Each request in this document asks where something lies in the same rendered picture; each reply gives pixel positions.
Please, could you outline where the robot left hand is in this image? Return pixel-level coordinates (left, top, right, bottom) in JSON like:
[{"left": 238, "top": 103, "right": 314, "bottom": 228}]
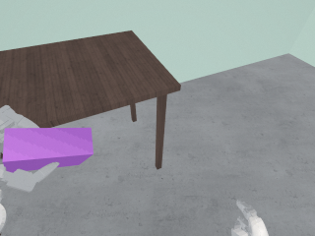
[{"left": 0, "top": 105, "right": 60, "bottom": 193}]

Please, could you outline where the robot right hand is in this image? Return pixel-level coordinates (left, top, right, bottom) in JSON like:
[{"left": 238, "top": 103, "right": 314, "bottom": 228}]
[{"left": 231, "top": 200, "right": 269, "bottom": 236}]

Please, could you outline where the sponge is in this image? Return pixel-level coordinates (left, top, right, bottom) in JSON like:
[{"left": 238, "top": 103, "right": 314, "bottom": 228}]
[{"left": 2, "top": 128, "right": 94, "bottom": 173}]

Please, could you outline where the table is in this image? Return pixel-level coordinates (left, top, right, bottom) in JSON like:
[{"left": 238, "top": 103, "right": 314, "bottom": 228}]
[{"left": 0, "top": 30, "right": 181, "bottom": 236}]

